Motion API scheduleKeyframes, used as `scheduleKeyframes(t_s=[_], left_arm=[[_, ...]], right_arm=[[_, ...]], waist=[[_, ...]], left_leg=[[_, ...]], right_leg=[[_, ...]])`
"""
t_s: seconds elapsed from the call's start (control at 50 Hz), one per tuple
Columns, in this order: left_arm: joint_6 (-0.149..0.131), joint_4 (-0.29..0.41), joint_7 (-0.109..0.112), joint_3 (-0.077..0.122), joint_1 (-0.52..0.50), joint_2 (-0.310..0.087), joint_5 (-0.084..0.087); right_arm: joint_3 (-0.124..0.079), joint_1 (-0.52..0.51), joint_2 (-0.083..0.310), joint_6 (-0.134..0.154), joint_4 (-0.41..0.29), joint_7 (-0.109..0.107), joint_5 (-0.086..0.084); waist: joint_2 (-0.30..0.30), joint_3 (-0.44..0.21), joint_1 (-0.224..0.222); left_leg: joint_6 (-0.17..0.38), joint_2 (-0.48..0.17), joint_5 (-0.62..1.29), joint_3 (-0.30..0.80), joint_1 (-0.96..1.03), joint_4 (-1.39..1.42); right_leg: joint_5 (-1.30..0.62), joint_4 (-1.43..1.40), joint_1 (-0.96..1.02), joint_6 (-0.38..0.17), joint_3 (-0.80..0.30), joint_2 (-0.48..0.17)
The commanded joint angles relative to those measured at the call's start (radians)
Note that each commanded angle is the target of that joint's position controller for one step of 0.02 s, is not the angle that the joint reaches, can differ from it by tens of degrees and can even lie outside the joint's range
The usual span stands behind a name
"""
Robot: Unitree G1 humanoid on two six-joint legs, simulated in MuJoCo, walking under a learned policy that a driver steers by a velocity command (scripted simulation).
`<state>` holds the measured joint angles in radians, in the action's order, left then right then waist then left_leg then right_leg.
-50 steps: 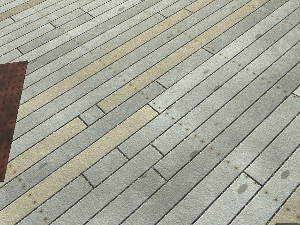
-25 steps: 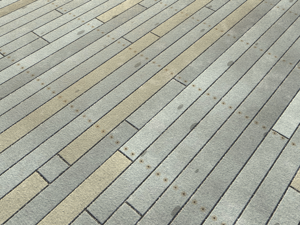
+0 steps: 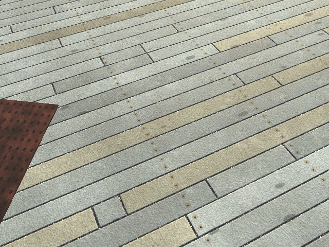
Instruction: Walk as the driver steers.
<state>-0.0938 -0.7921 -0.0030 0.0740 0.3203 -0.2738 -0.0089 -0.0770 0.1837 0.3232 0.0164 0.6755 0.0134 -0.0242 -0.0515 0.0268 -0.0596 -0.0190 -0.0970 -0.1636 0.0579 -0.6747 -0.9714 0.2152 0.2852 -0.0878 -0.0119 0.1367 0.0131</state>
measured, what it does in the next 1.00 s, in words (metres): walks ahead, turning left: left foot, then right foot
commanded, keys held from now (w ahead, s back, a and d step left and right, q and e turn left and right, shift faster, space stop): w+q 0.54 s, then q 0.46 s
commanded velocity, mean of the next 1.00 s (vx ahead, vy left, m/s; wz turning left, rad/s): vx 0.37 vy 0.00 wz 0.59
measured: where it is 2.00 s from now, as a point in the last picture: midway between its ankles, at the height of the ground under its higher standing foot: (144, 238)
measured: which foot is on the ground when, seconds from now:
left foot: up 0.00-0.20, down 0.22-0.70, up 0.72-1.00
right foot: down 0.00-0.22, up 0.24-0.68, down 0.70-1.00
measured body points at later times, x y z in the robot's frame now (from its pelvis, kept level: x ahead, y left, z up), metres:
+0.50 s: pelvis +0.26 +0.08 +0.00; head +0.29 +0.11 +0.45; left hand +0.38 +0.39 -0.09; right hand +0.42 -0.17 -0.10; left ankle +0.23 +0.15 -0.75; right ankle +0.44 -0.08 -0.67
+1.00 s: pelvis +0.45 +0.08 +0.00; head +0.49 +0.11 +0.44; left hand +0.40 +0.39 -0.11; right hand +0.74 -0.06 -0.10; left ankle +0.40 +0.22 -0.69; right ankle +0.56 +0.02 -0.75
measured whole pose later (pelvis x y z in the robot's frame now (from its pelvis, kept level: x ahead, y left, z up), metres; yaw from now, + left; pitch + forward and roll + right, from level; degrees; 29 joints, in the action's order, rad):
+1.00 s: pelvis +0.45 +0.08 +0.00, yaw +37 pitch +1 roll -1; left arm -0.01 -0.74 0.01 0.06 0.12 -0.28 -0.01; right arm -0.08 0.19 0.33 -0.07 0.62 -0.03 -0.01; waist -0.02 0.09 -0.02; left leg -0.07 -0.05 -0.36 0.03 -0.54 -0.94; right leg 0.12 0.40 -0.29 -0.02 0.11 -0.02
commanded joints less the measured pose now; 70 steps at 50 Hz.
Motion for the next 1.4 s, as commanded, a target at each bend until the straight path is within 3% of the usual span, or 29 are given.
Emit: scheduleKeyframes(t_s=[0.02,0.12,0.16,0.2,0.22,0.24,0.26,0.28,0.3,0.32,0.34,0.4,0.52,0.62,0.68,0.7,0.72,0.74,0.76,0.8,0.84,0.88,0.96,1.06,1.12,1.16,1.2,1.26,1.4], left_arm=[[-0.015,0.065,0.008,0.036,-0.077,-0.160,0.005],[0.007,0.025,0.010,0.050,-0.023,-0.203,0.029],[0.019,0.020,0.013,0.058,-0.025,-0.231,0.039],[0.034,0.023,0.019,0.063,-0.041,-0.253,0.050],[0.034,0.029,0.024,0.051,-0.031,-0.224,0.041],[0.021,0.080,0.015,0.008,0.048,-0.096,-0.013],[-0.016,0.108,0.005,-0.009,0.016,-0.097,0.001],[-0.036,0.132,-0.005,0.014,-0.110,-0.183,0.046],[-0.047,0.146,-0.004,0.009,-0.140,-0.174,0.050],[-0.048,0.129,0.006,0.009,-0.139,-0.165,0.023],[-0.041,0.126,0.010,0.015,-0.117,-0.172,0.006],[-0.010,0.117,0.009,0.011,-0.092,-0.141,-0.007],[-0.009,0.169,-0.002,-0.015,-0.309,-0.081,-0.001],[-0.025,0.192,-0.023,0.002,-0.365,-0.123,0.001],[-0.032,0.166,-0.016,0.021,-0.238,-0.148,-0.008],[-0.035,0.164,-0.009,0.032,-0.149,-0.196,-0.027],[-0.019,0.162,-0.002,0.039,-0.083,-0.246,-0.044],[0.000,0.145,-0.009,0.040,-0.052,-0.224,-0.012],[0.014,0.175,-0.004,0.019,-0.110,-0.148,-0.003],[0.042,0.184,0.004,-0.001,-0.205,-0.099,-0.006],[0.049,0.167,0.010,0.004,-0.246,-0.122,-0.019],[0.049,0.148,0.012,0.011,-0.242,-0.131,-0.020],[0.063,0.131,0.021,0.025,-0.256,-0.167,-0.004],[0.080,0.090,0.004,0.025,-0.236,-0.189,0.016],[0.078,0.047,-0.016,-0.015,-0.226,-0.107,0.035],[0.064,0.034,-0.037,-0.051,-0.110,-0.015,-0.016],[0.077,0.028,-0.027,-0.031,-0.179,-0.114,-0.004],[0.090,0.023,-0.008,-0.016,-0.186,-0.171,0.005],[0.129,0.037,-0.006,0.009,-0.147,-0.114,0.030]], right_arm=[[0.010,-0.051,0.003,0.014,-0.077,0.019,0.001],[0.010,-0.177,0.015,0.013,-0.137,0.044,-0.001],[-0.003,-0.163,0.040,0.008,-0.150,0.048,0.004],[-0.040,0.015,0.099,0.000,-0.113,0.042,0.006],[-0.074,0.194,0.161,-0.008,-0.064,0.026,0.001],[-0.098,0.238,0.284,-0.009,-0.054,0.007,-0.008],[-0.081,0.245,0.272,0.010,-0.095,0.015,-0.004],[-0.058,0.224,0.195,0.025,-0.083,0.023,0.005],[-0.049,0.179,0.166,0.035,-0.078,0.023,0.004],[-0.036,0.109,0.131,0.036,-0.084,0.020,0.003],[-0.029,0.062,0.112,0.038,-0.097,0.016,0.013],[-0.027,0.037,0.113,0.045,-0.097,0.003,0.020],[-0.035,0.126,0.136,0.038,-0.045,-0.026,0.004],[-0.039,0.182,0.137,0.009,-0.010,-0.042,-0.001],[-0.035,0.112,0.111,-0.004,-0.040,-0.050,-0.002],[-0.018,0.111,0.058,-0.001,-0.066,-0.048,0.011],[-0.001,0.270,-0.001,0.001,-0.062,-0.049,0.019],[-0.009,0.362,0.087,0.002,-0.054,-0.044,0.007],[-0.031,0.295,0.151,-0.014,-0.038,-0.046,-0.005],[-0.041,0.160,0.160,-0.047,-0.062,-0.056,0.001],[-0.032,0.165,0.102,-0.069,-0.078,-0.055,-0.002],[-0.023,0.154,0.066,-0.071,-0.082,-0.056,0.004],[-0.017,0.082,0.062,-0.073,-0.112,-0.042,0.012],[-0.009,0.017,0.054,-0.078,-0.135,-0.023,0.021],[-0.003,0.088,0.038,-0.067,-0.087,-0.020,0.037],[0.002,-0.011,0.119,-0.065,-0.118,-0.038,0.065],[0.014,-0.090,0.057,-0.047,-0.114,-0.024,0.068],[-0.005,-0.064,0.111,-0.034,-0.083,-0.033,0.054],[-0.024,-0.050,0.104,-0.026,-0.071,-0.062,0.035]], waist=[[0.106,0.016,0.014],[0.106,0.056,-0.015],[0.128,0.028,0.015],[0.134,-0.082,0.130],[0.096,-0.172,0.213],[-0.179,-0.249,0.145],[-0.170,-0.435,0.154],[-0.051,-0.319,0.192],[-0.026,-0.202,0.160],[0.046,-0.126,0.113],[0.013,-0.100,0.071],[-0.008,-0.083,0.032],[-0.023,-0.026,0.110],[-0.055,-0.032,0.118],[-0.077,-0.090,0.036],[-0.003,-0.210,0.004],[0.257,-0.349,0.054],[0.361,-0.450,0.068],[0.228,-0.335,0.049],[0.131,-0.172,0.051],[0.190,-0.088,0.090],[0.205,-0.097,0.081],[0.172,-0.156,0.066],[0.176,-0.117,0.047],[0.137,-0.118,0.099],[-0.148,-0.140,-0.016],[-0.109,-0.080,0.019],[-0.126,-0.019,0.044],[-0.071,-0.041,0.068]], left_leg=[[0.009,-0.018,0.143,-0.005,-0.010,0.147],[0.060,0.009,0.109,-0.071,0.010,0.300],[0.098,0.057,0.013,-0.121,0.089,0.326],[0.153,0.146,-0.016,-0.179,0.349,0.382],[0.194,0.160,0.034,-0.135,0.637,0.416],[0.338,-0.109,0.019,0.329,1.005,0.433],[0.467,-0.245,-0.207,0.791,1.122,0.629],[0.394,-0.220,-0.210,0.674,1.051,0.682],[0.358,-0.184,-0.147,0.546,0.909,0.684],[0.318,-0.137,-0.038,0.433,0.757,0.685],[0.312,-0.110,0.076,0.371,0.642,0.697],[0.319,-0.069,0.229,0.286,0.494,0.740],[0.249,0.006,0.134,0.203,0.427,0.731],[0.197,-0.007,0.242,0.296,0.509,0.579],[0.130,0.043,0.307,0.328,0.527,0.394],[0.086,0.103,0.174,0.279,0.441,0.186],[0.010,0.241,-0.462,0.156,0.171,-0.116],[-0.017,0.194,-0.558,0.148,0.067,-0.304],[-0.046,0.146,-0.477,0.151,0.020,-0.377],[-0.070,0.096,-0.373,0.077,0.016,-0.344],[-0.069,0.066,-0.324,0.030,0.108,-0.250],[-0.071,0.064,-0.297,-0.003,0.139,-0.150],[-0.055,0.030,-0.178,-0.018,0.203,0.012],[-0.009,0.060,-0.176,-0.048,0.334,0.232],[0.048,0.079,0.039,-0.047,0.612,0.612],[0.188,-0.209,0.214,0.225,0.603,0.637],[0.153,-0.091,-0.080,0.104,0.471,0.647],[0.113,-0.084,-0.062,0.079,0.493,0.643],[0.277,-0.280,0.441,0.109,0.565,0.603]], right_leg=[[-0.284,-0.133,0.013,-0.157,-0.095,-0.265],[-0.340,-0.095,0.120,-0.122,-0.014,-0.298],[-0.597,0.001,0.158,-0.102,0.023,-0.302],[-0.868,0.275,0.132,-0.070,0.075,-0.271],[-0.757,0.521,-0.031,-0.032,0.093,-0.232],[0.077,0.903,-0.475,0.035,0.076,-0.100],[0.411,1.094,-0.662,0.045,-0.170,0.022],[0.318,1.114,-0.760,0.025,-0.229,-0.035],[0.227,1.041,-0.762,0.009,-0.217,-0.073],[0.161,0.956,-0.697,0.012,-0.214,-0.112],[0.117,0.891,-0.618,0.022,-0.222,-0.134],[0.057,0.799,-0.523,0.057,-0.203,-0.131],[-0.263,0.382,-0.476,0.089,-0.192,-0.056],[-0.265,0.213,-0.383,0.055,-0.213,0.012],[-0.300,0.115,-0.209,0.000,-0.199,0.001],[-0.517,0.155,0.017,-0.059,-0.292,-0.135],[-0.852,0.213,0.339,-0.223,-0.589,-0.407],[-0.671,0.177,0.384,-0.298,-0.834,-0.500],[-0.521,0.146,0.292,-0.262,-0.709,-0.434],[-0.431,0.103,0.078,-0.206,-0.480,-0.328],[-0.385,0.032,-0.110,-0.209,-0.362,-0.280],[-0.443,0.009,-0.116,-0.223,-0.288,-0.267],[-0.421,-0.011,-0.082,-0.239,-0.224,-0.315],[-0.241,-0.009,-0.116,-0.225,-0.201,-0.306],[-0.130,0.091,-0.213,-0.117,-0.170,-0.231],[0.200,0.207,-0.284,0.050,-0.068,-0.092],[0.060,0.182,-0.176,0.071,-0.096,-0.083],[-0.032,0.222,-0.250,0.063,-0.104,-0.076],[0.388,0.729,-0.470,0.066,-0.149,-0.103]])
Keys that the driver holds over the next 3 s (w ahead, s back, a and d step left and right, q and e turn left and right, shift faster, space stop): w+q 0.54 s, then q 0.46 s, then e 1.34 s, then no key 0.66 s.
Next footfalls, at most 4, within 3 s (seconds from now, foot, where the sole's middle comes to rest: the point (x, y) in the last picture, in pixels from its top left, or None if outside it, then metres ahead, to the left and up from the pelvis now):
0.22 left None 0.27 0.15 -0.78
0.70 right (174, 219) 0.60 0.04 -0.78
1.14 left None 0.42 0.25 -0.78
1.56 right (172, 226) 0.56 0.05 -0.78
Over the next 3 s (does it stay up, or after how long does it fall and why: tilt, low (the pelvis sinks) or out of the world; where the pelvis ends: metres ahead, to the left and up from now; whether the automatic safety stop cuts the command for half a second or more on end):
stays up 0.51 0.10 -0.01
